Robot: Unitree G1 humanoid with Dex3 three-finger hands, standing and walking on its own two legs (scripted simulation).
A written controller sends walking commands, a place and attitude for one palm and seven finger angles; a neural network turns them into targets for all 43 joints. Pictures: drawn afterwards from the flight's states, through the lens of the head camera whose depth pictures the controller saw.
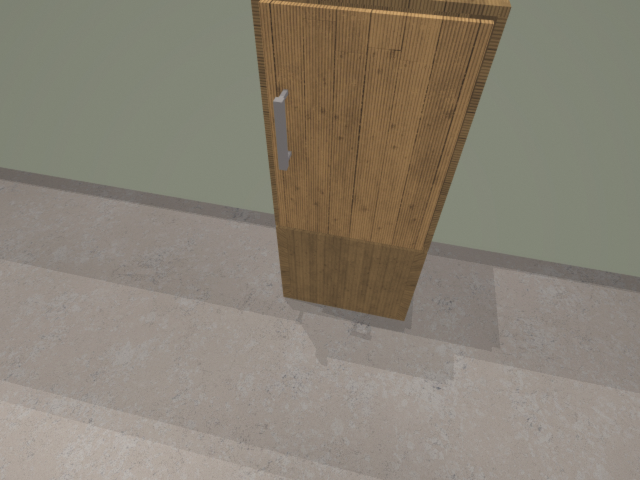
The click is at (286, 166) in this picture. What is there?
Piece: cupboard door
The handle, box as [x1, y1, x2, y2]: [273, 89, 291, 170]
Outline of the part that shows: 283,89 278,97 275,97 273,100 279,169 286,170 288,166 288,159 291,152 287,150 284,99 287,95 287,90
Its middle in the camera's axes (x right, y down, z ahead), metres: -0.08 -0.24 +0.87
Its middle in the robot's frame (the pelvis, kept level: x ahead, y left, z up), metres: +0.81 +0.13 -0.01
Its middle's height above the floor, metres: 0.77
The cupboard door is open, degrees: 0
